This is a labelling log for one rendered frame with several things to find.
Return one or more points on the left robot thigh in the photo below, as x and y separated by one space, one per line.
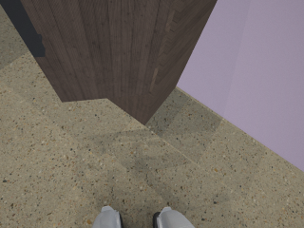
107 219

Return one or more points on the robot thigh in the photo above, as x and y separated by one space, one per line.
107 219
173 219

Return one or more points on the cupboard door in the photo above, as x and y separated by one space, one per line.
99 49

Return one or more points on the right robot thigh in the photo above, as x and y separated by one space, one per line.
173 219

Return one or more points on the handle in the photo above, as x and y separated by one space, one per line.
20 19

